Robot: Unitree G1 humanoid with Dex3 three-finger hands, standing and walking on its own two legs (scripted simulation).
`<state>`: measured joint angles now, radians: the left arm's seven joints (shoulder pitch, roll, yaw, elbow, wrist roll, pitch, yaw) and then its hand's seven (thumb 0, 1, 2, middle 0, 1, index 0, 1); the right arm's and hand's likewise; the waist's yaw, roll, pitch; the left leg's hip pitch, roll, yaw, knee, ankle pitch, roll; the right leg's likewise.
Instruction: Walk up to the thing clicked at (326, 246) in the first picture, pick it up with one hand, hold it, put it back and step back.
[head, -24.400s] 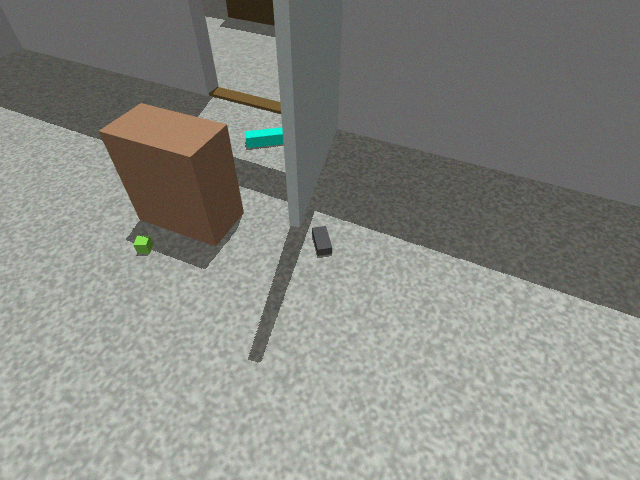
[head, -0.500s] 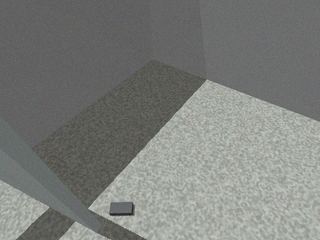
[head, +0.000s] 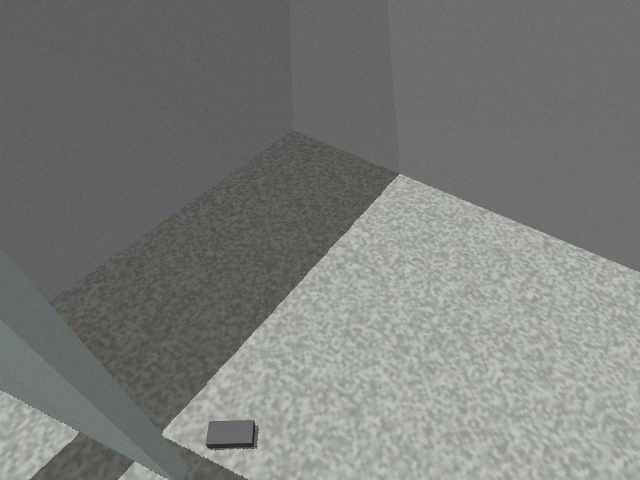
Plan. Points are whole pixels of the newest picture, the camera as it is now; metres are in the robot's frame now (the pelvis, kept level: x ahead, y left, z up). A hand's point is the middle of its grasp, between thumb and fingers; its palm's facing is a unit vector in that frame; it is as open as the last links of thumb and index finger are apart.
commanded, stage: stand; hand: left
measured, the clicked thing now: (231, 434) +0.42 +0.25 -0.76
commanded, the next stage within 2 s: rise first in 1.94 s
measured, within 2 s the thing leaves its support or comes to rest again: neither
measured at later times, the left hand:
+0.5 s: hand out of the picture +0.06 +0.24 -0.15, palm faces -0.03 -0.94 -0.34, open 7.4 cm
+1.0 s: hand out of the picture +0.08 +0.23 -0.15, palm faces -0.03 -0.94 -0.34, open 7.4 cm
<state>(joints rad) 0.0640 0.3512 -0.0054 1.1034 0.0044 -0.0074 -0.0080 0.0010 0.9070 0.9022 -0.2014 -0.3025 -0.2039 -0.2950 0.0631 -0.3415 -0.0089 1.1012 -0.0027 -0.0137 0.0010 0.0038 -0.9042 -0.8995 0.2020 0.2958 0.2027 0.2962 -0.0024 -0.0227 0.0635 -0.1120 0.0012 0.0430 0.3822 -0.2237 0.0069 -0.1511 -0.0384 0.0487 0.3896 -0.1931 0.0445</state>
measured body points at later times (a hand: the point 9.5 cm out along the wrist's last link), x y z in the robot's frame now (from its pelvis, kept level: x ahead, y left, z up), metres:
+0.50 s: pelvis -0.01 -0.02 +0.00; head +0.00 -0.02 +0.45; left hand +0.06 +0.28 -0.13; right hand +0.07 -0.32 -0.13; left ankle -0.01 +0.11 -0.74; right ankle +0.01 -0.15 -0.74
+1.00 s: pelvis +0.00 -0.02 +0.00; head +0.01 -0.03 +0.45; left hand +0.08 +0.28 -0.13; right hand +0.07 -0.32 -0.13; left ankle -0.01 +0.11 -0.74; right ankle +0.01 -0.15 -0.74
